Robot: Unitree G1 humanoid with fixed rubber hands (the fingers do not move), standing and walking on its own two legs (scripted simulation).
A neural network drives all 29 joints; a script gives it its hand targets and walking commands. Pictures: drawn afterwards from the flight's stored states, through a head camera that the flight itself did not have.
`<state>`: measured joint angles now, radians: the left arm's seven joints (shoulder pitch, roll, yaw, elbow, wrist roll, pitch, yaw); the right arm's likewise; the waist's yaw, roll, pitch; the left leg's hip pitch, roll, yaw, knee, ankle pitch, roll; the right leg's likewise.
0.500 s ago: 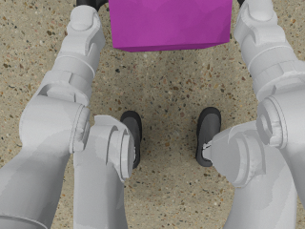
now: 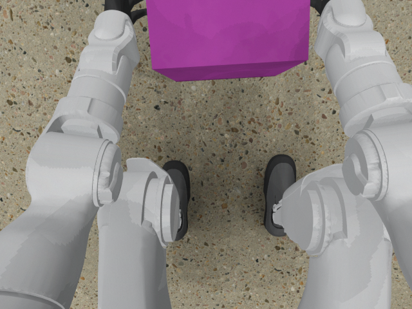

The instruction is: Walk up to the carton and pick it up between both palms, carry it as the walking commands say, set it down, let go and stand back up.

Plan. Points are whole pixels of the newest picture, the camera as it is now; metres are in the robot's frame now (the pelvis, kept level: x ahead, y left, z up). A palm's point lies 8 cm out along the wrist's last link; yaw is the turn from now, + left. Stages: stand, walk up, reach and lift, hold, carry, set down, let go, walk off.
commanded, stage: reach and lift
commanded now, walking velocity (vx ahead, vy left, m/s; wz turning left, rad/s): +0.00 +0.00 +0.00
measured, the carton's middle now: (225, 31) +0.52 +0.01 -0.24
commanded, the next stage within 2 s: none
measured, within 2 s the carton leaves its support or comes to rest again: neither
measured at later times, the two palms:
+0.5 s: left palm out of the picture +0.53 +0.17 -0.10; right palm out of the picture +0.54 -0.14 -0.10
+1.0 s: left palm out of the picture +0.52 +0.16 -0.04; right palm out of the picture +0.53 -0.14 -0.04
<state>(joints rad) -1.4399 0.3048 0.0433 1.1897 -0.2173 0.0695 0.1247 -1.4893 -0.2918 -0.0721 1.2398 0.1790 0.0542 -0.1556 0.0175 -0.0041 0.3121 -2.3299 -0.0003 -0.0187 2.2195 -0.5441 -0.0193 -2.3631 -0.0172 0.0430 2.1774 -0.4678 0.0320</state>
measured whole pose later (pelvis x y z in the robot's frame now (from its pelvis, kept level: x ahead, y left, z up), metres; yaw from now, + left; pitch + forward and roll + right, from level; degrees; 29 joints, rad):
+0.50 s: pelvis +0.01 +0.00 +0.02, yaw +1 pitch +41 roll +0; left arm -1.27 0.20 0.27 0.92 0.00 0.22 0.12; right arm -1.29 -0.16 -0.31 0.93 -0.02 0.19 -0.15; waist 0.00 -0.01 0.12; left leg -2.31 -0.02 -0.03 2.14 -0.55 -0.03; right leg -2.33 0.00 0.05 2.11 -0.49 0.05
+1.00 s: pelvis +0.01 +0.00 +0.06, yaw +1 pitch +47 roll +0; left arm -1.12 0.09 0.36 0.74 0.10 0.29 0.13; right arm -1.12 -0.05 -0.40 0.71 -0.12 0.28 -0.13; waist 0.00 0.00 -0.07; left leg -2.28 -0.03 -0.03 1.99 -0.54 -0.03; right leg -2.29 0.01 0.05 1.97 -0.49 0.05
